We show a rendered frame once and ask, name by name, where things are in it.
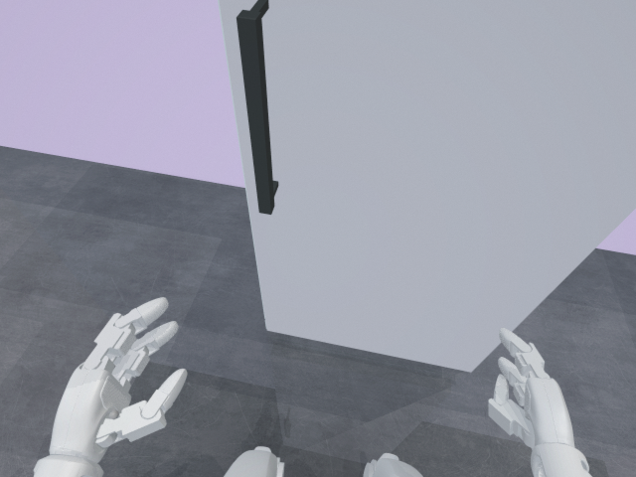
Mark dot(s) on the robot left hand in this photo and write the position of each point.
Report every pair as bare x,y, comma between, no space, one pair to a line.
82,427

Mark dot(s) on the robot left thigh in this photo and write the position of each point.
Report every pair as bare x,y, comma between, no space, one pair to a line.
256,463

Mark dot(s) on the fridge door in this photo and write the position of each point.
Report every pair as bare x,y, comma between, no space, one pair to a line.
442,165

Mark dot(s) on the robot right forearm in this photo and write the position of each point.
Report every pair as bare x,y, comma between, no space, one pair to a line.
558,460

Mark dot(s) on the robot left forearm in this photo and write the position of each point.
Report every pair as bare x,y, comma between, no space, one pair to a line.
66,466

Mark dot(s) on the handle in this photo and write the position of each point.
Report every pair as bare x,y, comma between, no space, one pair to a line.
253,70

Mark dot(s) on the robot right hand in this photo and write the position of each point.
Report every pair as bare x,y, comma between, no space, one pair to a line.
542,399

